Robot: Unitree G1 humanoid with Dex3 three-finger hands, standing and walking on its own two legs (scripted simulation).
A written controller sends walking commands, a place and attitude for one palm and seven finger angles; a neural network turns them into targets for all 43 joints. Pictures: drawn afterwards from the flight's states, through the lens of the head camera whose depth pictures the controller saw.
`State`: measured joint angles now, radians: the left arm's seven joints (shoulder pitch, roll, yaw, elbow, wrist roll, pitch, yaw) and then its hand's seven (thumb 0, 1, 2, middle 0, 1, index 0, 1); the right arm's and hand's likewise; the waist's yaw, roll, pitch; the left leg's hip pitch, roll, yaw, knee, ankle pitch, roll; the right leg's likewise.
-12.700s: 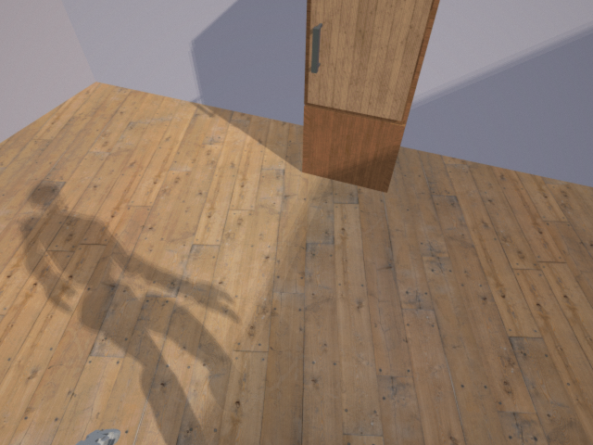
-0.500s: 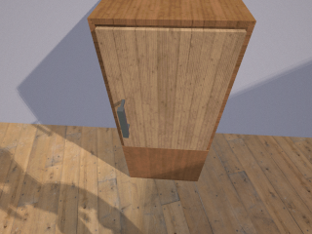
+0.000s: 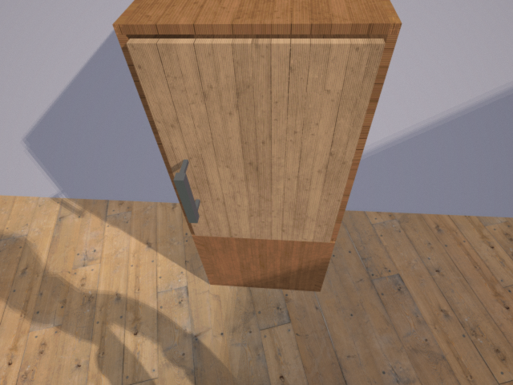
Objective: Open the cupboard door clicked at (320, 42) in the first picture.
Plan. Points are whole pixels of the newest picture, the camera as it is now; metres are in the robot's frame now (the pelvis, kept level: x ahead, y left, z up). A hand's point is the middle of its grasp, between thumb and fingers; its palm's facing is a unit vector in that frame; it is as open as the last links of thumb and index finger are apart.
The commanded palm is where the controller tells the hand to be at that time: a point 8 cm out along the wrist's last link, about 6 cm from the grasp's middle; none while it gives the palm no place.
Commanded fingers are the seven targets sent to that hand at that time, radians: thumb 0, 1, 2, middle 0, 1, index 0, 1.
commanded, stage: raise the hand with hooked fingers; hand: left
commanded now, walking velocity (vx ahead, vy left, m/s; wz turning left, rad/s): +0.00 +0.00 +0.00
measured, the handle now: (189, 192) +0.54 +0.21 -0.09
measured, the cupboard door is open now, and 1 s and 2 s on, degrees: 0 0 0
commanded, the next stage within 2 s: none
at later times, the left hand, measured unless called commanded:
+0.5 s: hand (129, 376) +0.15 +0.22 -0.08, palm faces +0.01 -1.00 -0.02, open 9.4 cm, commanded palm +0.14 +0.28 -0.07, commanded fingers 0.00 0.22 0.61 -0.25 -0.74 -0.25 -0.74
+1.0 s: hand (109, 343) +0.19 +0.27 -0.08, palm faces -0.03 -1.00 -0.05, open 12.4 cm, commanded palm +0.17 +0.33 -0.07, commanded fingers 0.00 -0.36 0.36 -0.29 -1.11 -0.29 -1.11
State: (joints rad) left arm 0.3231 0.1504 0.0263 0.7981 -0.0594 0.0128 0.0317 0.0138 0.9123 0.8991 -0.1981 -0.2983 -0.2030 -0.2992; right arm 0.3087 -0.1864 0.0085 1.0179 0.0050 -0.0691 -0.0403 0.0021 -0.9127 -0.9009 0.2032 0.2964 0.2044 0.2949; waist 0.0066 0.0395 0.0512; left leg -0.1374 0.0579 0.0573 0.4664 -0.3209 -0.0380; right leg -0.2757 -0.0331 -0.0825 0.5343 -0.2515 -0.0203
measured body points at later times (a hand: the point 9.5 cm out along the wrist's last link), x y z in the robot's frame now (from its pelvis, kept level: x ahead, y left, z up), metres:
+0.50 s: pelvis -0.05 +0.02 -0.12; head +0.02 +0.04 +0.33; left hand +0.14 +0.28 -0.08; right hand +0.19 -0.21 -0.15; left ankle -0.05 +0.15 -0.74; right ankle +0.02 -0.10 -0.74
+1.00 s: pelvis -0.05 +0.05 -0.11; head +0.04 +0.08 +0.33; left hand +0.19 +0.33 -0.08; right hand +0.12 -0.21 -0.17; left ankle -0.05 +0.15 -0.74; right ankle +0.02 -0.10 -0.74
